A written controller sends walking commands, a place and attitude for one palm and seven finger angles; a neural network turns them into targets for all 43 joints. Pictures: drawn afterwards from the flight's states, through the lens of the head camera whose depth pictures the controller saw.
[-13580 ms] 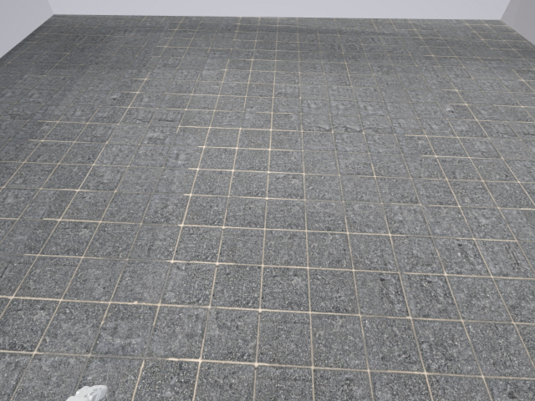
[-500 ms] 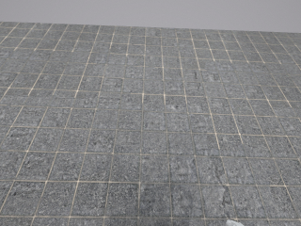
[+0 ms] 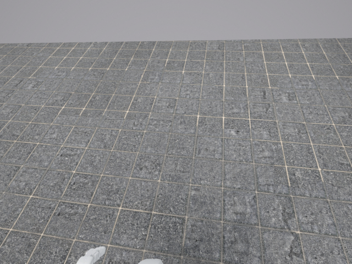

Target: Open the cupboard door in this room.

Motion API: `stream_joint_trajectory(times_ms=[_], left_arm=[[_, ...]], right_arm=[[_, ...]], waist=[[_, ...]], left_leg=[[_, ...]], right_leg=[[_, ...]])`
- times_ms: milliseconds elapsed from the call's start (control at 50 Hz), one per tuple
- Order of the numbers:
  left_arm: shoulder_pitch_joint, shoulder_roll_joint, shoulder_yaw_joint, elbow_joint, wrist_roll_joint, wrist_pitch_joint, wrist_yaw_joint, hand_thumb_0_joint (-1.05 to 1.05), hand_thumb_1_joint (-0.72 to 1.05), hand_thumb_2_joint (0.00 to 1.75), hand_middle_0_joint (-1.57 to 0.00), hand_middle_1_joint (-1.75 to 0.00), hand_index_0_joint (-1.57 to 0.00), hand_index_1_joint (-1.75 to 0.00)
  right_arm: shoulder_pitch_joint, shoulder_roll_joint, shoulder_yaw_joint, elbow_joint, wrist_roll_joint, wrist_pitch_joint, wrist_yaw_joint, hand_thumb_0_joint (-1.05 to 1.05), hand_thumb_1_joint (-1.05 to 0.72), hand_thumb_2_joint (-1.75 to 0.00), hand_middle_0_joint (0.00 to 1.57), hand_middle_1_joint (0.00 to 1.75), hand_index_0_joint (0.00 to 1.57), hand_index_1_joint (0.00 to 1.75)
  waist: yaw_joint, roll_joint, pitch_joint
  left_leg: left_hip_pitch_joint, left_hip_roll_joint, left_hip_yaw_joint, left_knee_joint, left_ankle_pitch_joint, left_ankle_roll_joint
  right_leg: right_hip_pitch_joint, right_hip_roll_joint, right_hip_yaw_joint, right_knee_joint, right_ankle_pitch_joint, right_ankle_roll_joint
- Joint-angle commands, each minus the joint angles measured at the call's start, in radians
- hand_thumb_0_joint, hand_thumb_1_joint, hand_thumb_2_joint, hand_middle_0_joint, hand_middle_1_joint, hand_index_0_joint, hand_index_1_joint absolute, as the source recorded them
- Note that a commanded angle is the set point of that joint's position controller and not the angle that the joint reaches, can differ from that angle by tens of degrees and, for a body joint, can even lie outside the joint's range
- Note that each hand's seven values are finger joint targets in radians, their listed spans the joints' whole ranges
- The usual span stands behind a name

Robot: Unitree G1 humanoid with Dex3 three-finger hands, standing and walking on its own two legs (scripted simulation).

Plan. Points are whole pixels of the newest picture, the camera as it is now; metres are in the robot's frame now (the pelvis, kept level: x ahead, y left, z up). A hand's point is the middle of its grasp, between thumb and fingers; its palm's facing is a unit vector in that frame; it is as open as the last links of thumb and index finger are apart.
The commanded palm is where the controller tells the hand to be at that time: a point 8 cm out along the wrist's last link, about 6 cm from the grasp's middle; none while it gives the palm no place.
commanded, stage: turn or walk to find it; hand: left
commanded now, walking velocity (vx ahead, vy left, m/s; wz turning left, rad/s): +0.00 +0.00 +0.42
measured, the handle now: out of the picture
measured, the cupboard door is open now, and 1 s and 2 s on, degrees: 0 0 0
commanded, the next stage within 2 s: none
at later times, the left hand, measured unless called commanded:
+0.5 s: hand out of the picture -0.07 +0.26 -0.18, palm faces +0.28 -0.93 -0.24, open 7.4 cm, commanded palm none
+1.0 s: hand out of the picture -0.01 +0.22 -0.14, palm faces +0.41 -0.87 -0.27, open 7.4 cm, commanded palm none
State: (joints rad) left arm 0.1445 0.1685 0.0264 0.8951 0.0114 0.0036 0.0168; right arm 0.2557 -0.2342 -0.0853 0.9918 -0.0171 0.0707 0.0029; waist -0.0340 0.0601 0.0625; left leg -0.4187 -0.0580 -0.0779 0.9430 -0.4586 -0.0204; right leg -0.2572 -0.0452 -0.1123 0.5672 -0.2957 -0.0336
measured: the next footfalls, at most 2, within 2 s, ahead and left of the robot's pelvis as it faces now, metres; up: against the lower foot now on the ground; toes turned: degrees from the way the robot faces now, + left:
left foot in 0.40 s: -0.02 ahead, +0.15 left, +0.00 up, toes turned +15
right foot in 0.90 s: +0.05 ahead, -0.07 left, +0.00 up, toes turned +19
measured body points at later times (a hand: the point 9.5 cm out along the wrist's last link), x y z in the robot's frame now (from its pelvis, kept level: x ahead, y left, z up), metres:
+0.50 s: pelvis -0.03 +0.04 +0.00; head -0.01 +0.08 +0.45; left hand -0.08 +0.31 -0.16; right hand +0.12 -0.18 -0.13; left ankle -0.06 +0.13 -0.73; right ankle -0.01 -0.09 -0.68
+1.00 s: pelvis -0.04 +0.00 +0.00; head +0.00 -0.02 +0.45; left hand -0.03 +0.27 -0.12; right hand +0.09 -0.22 -0.17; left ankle -0.09 +0.12 -0.68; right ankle +0.01 -0.08 -0.73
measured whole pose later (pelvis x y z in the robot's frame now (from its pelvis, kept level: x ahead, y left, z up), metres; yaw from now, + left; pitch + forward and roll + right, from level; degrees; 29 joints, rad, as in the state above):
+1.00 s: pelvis -0.04 +0.00 +0.00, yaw +25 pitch -1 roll +1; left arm 0.15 0.17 0.03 0.90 0.01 0.01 0.02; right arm 0.25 -0.23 -0.09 0.99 -0.02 0.07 0.00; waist -0.03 0.05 0.06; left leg -0.43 -0.07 -0.07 0.96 -0.45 -0.02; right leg -0.25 -0.04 -0.10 0.55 -0.29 -0.03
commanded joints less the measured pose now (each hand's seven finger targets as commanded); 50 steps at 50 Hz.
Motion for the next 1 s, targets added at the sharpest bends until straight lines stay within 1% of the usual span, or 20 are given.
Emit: stream_joint_trajectory(times_ms=[0,140,240,280,320,340,360,380,400,460,520,700,820,840,860,880,900,920,960,980], left_arm=[[-0.014,0.168,0.049,-0.064,0.003,-0.016,0.02,0.0,0.9,0.9,-0.2,-0.3,-0.2,-0.3],[0.098,0.202,0.06,-0.015,0.013,-0.016,0.02,0.0,0.9,0.9,-0.2,-0.3,-0.2,-0.3],[0.146,0.238,0.07,0.02,0.02,-0.008,0.015,0.0,0.9,0.9,-0.2,-0.3,-0.2,-0.3],[0.143,0.249,0.073,0.03,0.02,-0.004,0.014,0.0,0.9,0.9,-0.2,-0.3,-0.2,-0.3],[0.123,0.248,0.074,0.033,0.015,0.001,0.012,0.0,0.9,0.9,-0.2,-0.3,-0.2,-0.3],[0.111,0.236,0.074,0.031,0.007,0.008,0.011,0.0,0.9,0.9,-0.2,-0.3,-0.2,-0.3],[0.125,0.188,0.068,0.01,-0.002,0.017,0.006,0.0,0.9,0.9,-0.2,-0.3,-0.2,-0.3],[0.091,0.13,0.047,-0.028,0.0,0.024,0.0,0.0,0.9,0.9,-0.2,-0.3,-0.2,-0.3],[0.019,0.151,0.043,-0.038,0.009,0.039,0.007,0.0,0.9,0.9,-0.2,-0.3,-0.2,-0.3],[0.035,0.157,0.055,0.011,0.008,0.036,-0.007,0.0,0.9,0.9,-0.2,-0.3,-0.2,-0.3],[0.07,0.161,0.052,0.032,0.006,0.03,-0.008,0.0,0.9,0.9,-0.2,-0.3,-0.2,-0.3],[-0.017,0.144,0.04,-0.021,-0.001,0.027,0.004,0.0,0.9,0.9,-0.2,-0.3,-0.2,-0.3],[0.069,0.136,0.041,-0.014,-0.007,0.013,0.009,0.0,0.9,0.9,-0.2,-0.3,-0.2,-0.3],[0.105,0.146,0.043,-0.005,-0.006,0.006,0.01,0.0,0.9,0.9,-0.2,-0.3,-0.2,-0.3],[0.13,0.188,0.052,-0.003,0.001,-0.005,0.015,0.0,0.9,0.9,-0.2,-0.3,-0.2,-0.3],[0.151,0.268,0.067,-0.006,0.015,-0.014,0.022,0.0,0.9,0.9,-0.2,-0.3,-0.2,-0.3],[0.143,0.285,0.072,-0.019,0.008,-0.01,0.022,0.0,0.9,0.9,-0.2,-0.3,-0.2,-0.3],[0.097,0.26,0.074,-0.032,0.005,-0.01,0.024,0.0,0.9,0.9,-0.2,-0.3,-0.2,-0.3],[0.001,0.197,0.057,-0.054,0.003,-0.01,0.02,0.0,0.9,0.9,-0.2,-0.3,-0.2,-0.3],[-0.005,0.181,0.05,-0.057,0.003,-0.015,0.018,0.0,0.9,0.9,-0.2,-0.3,-0.2,-0.3]], right_arm=[[0.021,-0.071,-0.022,-0.05,-0.007,-0.013,0.013,0.0,-0.9,-0.9,0.2,0.3,0.2,0.3],[-0.045,-0.055,-0.006,-0.054,-0.004,-0.013,0.012,0.0,-0.9,-0.9,0.2,0.3,0.2,0.3],[-0.108,-0.039,0.01,-0.072,0.007,-0.026,0.01,0.0,-0.9,-0.9,0.2,0.3,0.2,0.3],[-0.097,-0.04,0.014,-0.073,0.011,-0.034,0.006,0.0,-0.9,-0.9,0.2,0.3,0.2,0.3],[-0.047,-0.046,0.014,-0.064,0.01,-0.043,0.004,0.0,-0.9,-0.9,0.2,0.3,0.2,0.3],[-0.006,-0.071,0.009,-0.055,0.008,-0.051,0.006,0.0,-0.9,-0.9,0.2,0.3,0.2,0.3],[0.012,-0.154,-0.008,-0.058,0.001,-0.061,0.004,0.0,-0.9,-0.9,0.2,0.3,0.2,0.3],[0.035,-0.244,-0.027,-0.065,-0.003,-0.057,0.0,0.0,-0.9,-0.9,0.2,0.3,0.2,0.3],[0.051,-0.242,-0.027,-0.049,-0.004,-0.054,-0.007,0.0,-0.9,-0.9,0.2,0.3,0.2,0.3],[-0.087,-0.169,-0.001,-0.075,-0.004,-0.06,-0.023,0.0,-0.9,-0.9,0.2,0.3,0.2,0.3],[-0.076,-0.158,0.002,-0.08,0.003,-0.071,-0.024,0.0,-0.9,-0.9,0.2,0.3,0.2,0.3],[-0.006,-0.162,-0.015,-0.072,-0.004,-0.062,-0.021,0.0,-0.9,-0.9,0.2,0.3,0.2,0.3],[-0.054,-0.156,-0.022,-0.086,-0.006,-0.05,-0.015,0.0,-0.9,-0.9,0.2,0.3,0.2,0.3],[-0.062,-0.149,-0.021,-0.09,-0.001,-0.049,-0.014,0.0,-0.9,-0.9,0.2,0.3,0.2,0.3],[-0.045,-0.109,-0.017,-0.093,0.007,-0.052,-0.009,0.0,-0.9,-0.9,0.2,0.3,0.2,0.3],[-0.03,-0.049,-0.006,-0.113,0.012,-0.055,-0.002,0.0,-0.9,-0.9,0.2,0.3,0.2,0.3],[-0.057,-0.079,-0.02,-0.126,0.003,-0.04,-0.007,0.0,-0.9,-0.9,0.2,0.3,0.2,0.3],[-0.065,-0.095,-0.024,-0.111,-0.004,-0.025,-0.006,0.0,-0.9,-0.9,0.2,0.3,0.2,0.3],[-0.019,-0.082,-0.026,-0.067,-0.007,-0.016,0.007,0.0,-0.9,-0.9,0.2,0.3,0.2,0.3],[0.001,-0.073,-0.022,-0.055,-0.007,-0.013,0.011,0.0,-0.9,-0.9,0.2,0.3,0.2,0.3]], waist=[[0.003,-0.191,-0.013],[0.056,-0.212,-0.034],[0.088,-0.247,-0.062],[0.079,-0.26,-0.088],[0.046,-0.248,-0.112],[0.014,-0.183,-0.127],[0.002,0.047,-0.134],[-0.017,0.27,-0.091],[-0.041,0.216,-0.073],[0.024,0.105,-0.018],[0.031,0.063,-0.074],[-0.004,0.069,-0.083],[0.043,0.077,-0.091],[0.064,0.057,-0.106],[0.07,-0.056,-0.122],[0.075,-0.306,-0.133],[0.086,-0.322,-0.094],[0.071,-0.293,-0.055],[0.015,-0.172,-0.006],[0.009,-0.184,-0.011]], left_leg=[[-0.116,0.079,0.007,0.292,0.094,-0.024],[-0.1,0.104,0.068,0.106,0.04,-0.055],[-0.008,0.094,0.129,-0.111,-0.023,-0.041],[0.046,0.085,0.151,-0.207,-0.009,-0.03],[0.157,0.08,0.172,-0.387,0.114,-0.021],[0.278,0.098,0.154,-0.523,0.244,-0.009],[0.395,0.257,-0.069,-0.611,0.349,0.055],[0.389,0.459,-0.293,-0.662,0.574,0.165],[0.284,0.465,-0.287,-0.672,0.498,0.201],[0.254,0.328,-0.16,-0.652,0.503,0.17],[0.328,0.289,-0.102,-0.626,0.66,0.164],[0.368,0.302,-0.215,-0.587,0.716,0.206],[0.179,0.24,-0.258,-0.533,0.613,0.164],[0.126,0.211,-0.243,-0.489,0.542,0.134],[0.016,0.148,-0.195,-0.404,0.385,0.081],[-0.145,0.005,-0.02,-0.205,0.059,0.009],[-0.131,0.002,-0.002,-0.001,-0.131,-0.004],[-0.12,0.031,-0.039,0.136,-0.107,0.001],[-0.128,0.06,-0.016,0.265,0.03,-0.01],[-0.122,0.067,0.0,0.286,0.073,-0.019]], right_leg=[[0.021,-0.271,0.173,-0.293,0.153,-0.069],[0.135,-0.302,0.112,-0.266,0.252,-0.094],[0.16,-0.325,0.086,-0.21,0.389,-0.113],[0.162,-0.331,0.076,-0.174,0.42,-0.109],[0.127,-0.314,0.029,-0.098,0.396,-0.062],[0.04,-0.29,-0.013,-0.019,0.307,-0.013],[-0.146,-0.186,-0.071,0.157,0.068,0.056],[-0.318,-0.086,-0.064,0.343,-0.329,0.107],[-0.284,-0.091,0.032,0.449,-0.326,0.099],[-0.313,-0.079,0.085,0.553,-0.137,0.105],[-0.292,-0.067,0.085,0.549,-0.084,0.121],[-0.255,-0.036,0.101,0.354,-0.154,0.13],[0.019,0.017,0.066,0.013,-0.022,0.101],[0.113,0.003,0.065,-0.119,0.075,0.098],[0.242,-0.088,0.148,-0.221,0.123,0.076],[0.322,-0.335,0.394,-0.271,0.197,-0.022],[0.164,-0.454,0.445,-0.302,0.232,-0.116],[0.063,-0.417,0.433,-0.322,0.15,-0.138],[0.021,-0.303,0.262,-0.299,0.112,-0.094],[0.024,-0.272,0.203,-0.29,0.143,-0.077]])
